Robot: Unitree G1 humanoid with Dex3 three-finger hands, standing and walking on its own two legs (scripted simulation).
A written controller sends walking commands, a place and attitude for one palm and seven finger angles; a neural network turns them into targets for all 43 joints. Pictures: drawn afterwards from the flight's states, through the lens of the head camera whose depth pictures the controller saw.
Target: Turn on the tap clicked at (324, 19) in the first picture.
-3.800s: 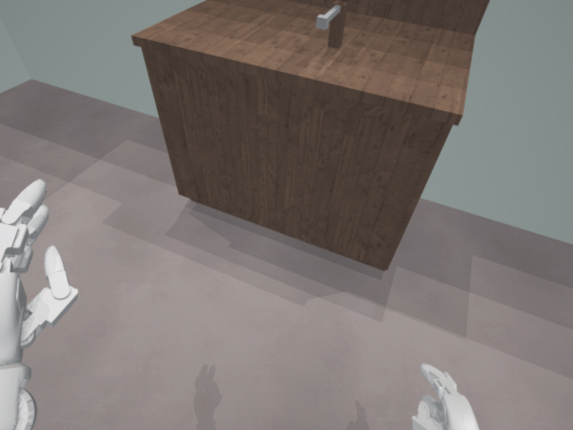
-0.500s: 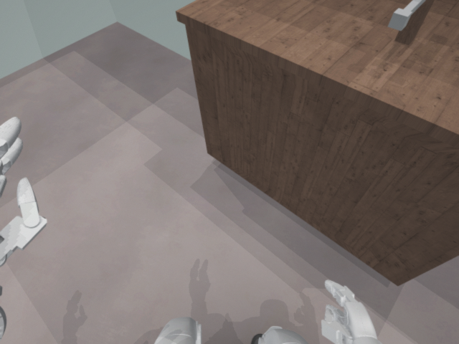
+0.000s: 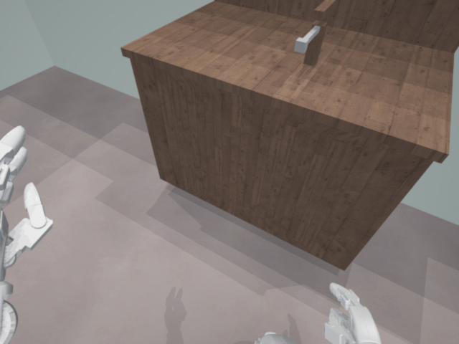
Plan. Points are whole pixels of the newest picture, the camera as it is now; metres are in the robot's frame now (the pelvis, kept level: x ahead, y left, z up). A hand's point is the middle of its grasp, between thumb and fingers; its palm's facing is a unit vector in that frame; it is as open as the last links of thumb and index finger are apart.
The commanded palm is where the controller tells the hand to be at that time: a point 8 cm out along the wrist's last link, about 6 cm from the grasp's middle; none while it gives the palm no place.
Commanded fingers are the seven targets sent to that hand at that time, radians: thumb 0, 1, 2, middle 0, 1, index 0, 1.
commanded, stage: turn to face it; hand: left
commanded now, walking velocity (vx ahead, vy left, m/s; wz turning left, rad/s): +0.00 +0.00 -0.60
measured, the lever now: (301, 45) +0.82 -0.10 +0.16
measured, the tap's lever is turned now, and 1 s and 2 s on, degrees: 0 0 0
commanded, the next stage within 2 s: take the last steps up to it in 1.26 s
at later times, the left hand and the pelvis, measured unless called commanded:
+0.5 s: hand (172, 221) +0.22 +0.10 +0.19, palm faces +0.09 -0.83 -0.55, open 7.4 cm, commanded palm +0.18 +0.16 +0.18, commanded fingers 0.00 0.90 0.90 -0.20 -0.30 -0.20 -0.30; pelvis -0.06 -0.06 -0.01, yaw -18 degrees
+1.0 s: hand (298, 268) +0.19 -0.05 +0.17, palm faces -0.20 -0.80 -0.56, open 7.4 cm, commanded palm +0.16 +0.04 +0.18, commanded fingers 0.00 0.90 0.90 -0.20 -0.30 -0.20 -0.30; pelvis -0.13 -0.10 +0.00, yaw -35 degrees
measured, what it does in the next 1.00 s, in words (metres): walks backwards, turning right: right foot, then left foot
